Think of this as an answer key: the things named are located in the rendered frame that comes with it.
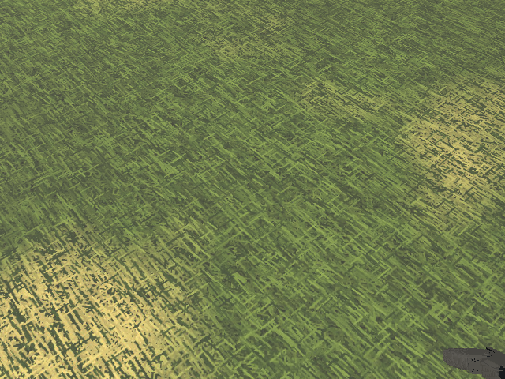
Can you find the right robot hand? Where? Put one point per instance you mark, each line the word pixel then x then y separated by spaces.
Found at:
pixel 489 362

